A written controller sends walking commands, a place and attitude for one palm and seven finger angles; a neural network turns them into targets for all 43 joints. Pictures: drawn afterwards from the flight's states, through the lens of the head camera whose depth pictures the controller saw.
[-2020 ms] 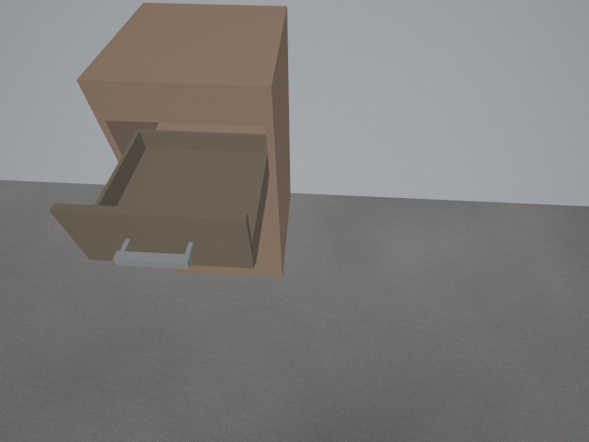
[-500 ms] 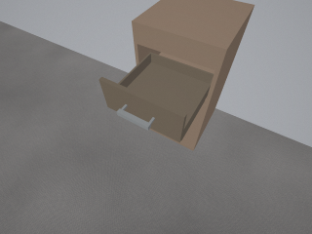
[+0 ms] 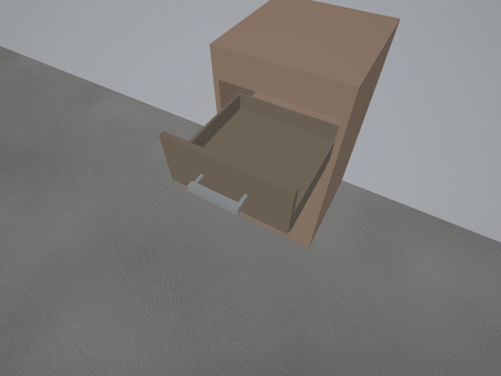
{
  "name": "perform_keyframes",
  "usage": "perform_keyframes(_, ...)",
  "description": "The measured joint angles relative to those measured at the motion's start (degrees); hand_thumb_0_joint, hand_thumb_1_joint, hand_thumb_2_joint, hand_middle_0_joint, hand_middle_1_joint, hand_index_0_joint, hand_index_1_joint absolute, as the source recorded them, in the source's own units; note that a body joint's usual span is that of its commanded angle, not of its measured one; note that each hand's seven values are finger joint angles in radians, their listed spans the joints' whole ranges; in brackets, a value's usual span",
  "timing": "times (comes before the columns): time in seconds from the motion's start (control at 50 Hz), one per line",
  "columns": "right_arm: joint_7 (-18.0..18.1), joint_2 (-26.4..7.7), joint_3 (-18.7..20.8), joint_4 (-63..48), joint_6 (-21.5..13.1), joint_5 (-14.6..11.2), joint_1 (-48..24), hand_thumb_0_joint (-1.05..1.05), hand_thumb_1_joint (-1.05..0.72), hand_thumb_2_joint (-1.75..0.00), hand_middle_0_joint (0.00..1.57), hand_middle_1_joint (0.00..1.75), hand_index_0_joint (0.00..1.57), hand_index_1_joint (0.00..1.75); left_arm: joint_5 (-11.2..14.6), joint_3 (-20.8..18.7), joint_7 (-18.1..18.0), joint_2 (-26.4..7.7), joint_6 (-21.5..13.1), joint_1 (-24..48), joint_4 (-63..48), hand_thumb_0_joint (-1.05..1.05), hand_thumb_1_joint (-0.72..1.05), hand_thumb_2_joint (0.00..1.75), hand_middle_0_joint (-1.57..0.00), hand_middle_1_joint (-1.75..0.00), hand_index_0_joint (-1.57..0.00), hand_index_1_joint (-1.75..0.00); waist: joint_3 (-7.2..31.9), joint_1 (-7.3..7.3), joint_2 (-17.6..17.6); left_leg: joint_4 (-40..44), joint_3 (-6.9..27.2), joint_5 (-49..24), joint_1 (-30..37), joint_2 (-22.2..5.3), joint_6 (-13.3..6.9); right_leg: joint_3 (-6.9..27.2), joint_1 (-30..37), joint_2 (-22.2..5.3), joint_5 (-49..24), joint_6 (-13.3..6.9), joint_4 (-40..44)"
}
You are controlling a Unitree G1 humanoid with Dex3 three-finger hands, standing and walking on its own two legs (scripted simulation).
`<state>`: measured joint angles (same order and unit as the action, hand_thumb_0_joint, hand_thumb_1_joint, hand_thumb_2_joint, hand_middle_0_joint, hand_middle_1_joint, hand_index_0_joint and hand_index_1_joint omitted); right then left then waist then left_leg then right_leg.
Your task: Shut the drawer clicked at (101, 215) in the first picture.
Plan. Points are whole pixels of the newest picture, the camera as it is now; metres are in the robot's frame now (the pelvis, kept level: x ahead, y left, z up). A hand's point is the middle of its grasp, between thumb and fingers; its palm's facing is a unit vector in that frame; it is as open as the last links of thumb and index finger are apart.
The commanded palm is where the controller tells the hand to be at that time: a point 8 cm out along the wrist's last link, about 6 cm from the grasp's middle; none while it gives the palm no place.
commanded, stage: look at it before walking up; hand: left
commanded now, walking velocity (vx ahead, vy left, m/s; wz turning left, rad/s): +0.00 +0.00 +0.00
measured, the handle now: (218, 192) +0.55 +0.12 -0.15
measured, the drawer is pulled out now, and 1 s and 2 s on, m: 0.29 0.29 0.29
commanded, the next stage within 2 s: turn to face it in 0.22 s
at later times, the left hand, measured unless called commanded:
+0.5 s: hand out of the picture +0.02 +0.19 -0.18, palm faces +0.01 -0.98 -0.21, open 7.4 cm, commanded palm none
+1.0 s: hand out of the picture +0.08 +0.15 -0.17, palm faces -0.22 -0.94 -0.25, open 7.4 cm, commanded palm none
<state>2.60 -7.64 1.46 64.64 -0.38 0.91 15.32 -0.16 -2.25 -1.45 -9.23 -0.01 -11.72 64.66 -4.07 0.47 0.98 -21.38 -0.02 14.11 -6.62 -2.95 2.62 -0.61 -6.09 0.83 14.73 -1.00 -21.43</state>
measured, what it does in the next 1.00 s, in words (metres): lifts its left foot, turning right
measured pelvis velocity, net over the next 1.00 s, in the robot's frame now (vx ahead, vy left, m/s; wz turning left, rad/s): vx -0.01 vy -0.03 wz -0.32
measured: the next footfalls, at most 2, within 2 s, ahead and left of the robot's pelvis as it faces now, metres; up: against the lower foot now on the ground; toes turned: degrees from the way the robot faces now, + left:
left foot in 1.10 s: +0.09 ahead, +0.10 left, +0.00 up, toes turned -22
right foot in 1.36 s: +0.07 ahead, -0.17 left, +0.00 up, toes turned -21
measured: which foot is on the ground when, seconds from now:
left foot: down 0.00-0.64, up 0.66-1.00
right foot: down 0.00-1.00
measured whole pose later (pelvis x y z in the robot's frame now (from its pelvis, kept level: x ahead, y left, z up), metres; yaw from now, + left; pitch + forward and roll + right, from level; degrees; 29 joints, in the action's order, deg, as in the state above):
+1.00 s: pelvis -0.01 -0.03 +0.00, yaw -18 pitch +0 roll +2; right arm 2.6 -11.9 3.8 53.5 2.0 0.1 1.9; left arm -1.6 -5.2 -0.4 -11.2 2.8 -11.8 55.7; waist -8.0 -2.4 -1.2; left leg -47.4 1.6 24.6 -22.8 -0.9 3.5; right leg 8.6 -11.4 6.0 12.1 -4.6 -24.2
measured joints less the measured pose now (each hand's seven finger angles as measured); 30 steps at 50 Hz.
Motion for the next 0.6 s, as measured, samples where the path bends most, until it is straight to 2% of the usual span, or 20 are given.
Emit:
perform_keyframes(0.4,0.1,-2.0,0.1,-1.3,0.2,0.0,-2.2,0.0,-0.91,-0.9,0.2,0.3,0.2,0.3,-0.2,-0.1,0.3,-0.6,0.4,-0.5,0.6,0.01,0.91,0.9,-0.2,-0.3,-0.2,-0.29,-0.4,-0.95,-0.6,-0.6,-0.6,-0.2,-0.8,0.1,-0.4,0.6,-0.9,-0.1,-0.6,0.4,-0.2)
perform_keyframes(0.52,0.3,-1.6,1.1,-4.0,1.2,0.2,-3.3,0.0,-0.91,-0.9,0.2,0.3,0.2,0.3,-0.6,-2.0,1.3,-1.4,2.4,0.3,-2.0,0.01,0.9,0.9,-0.2,-0.3,-0.2,-0.3,-1.5,-1.33,-1.1,-5.1,-3.9,2.2,-3.2,-0.8,-0.3,3.8,-6.0,0.8,1.6,0.1,-7.3)
perform_keyframes(0.6,0.4,-1.7,1.7,-5.8,1.2,0.8,-3.7,0.0,-0.91,-0.89,0.2,0.3,0.2,0.3,-0.7,-3.5,2.0,-2.6,3.8,1.3,-4.3,0.01,0.91,0.9,-0.2,-0.3,-0.2,-0.29,-3.0,-1.62,-1.3,-7.8,-6.7,3.8,-4.0,-1.8,0.2,1.7,-11.5,0.6,9.0,-0.6,-19.1)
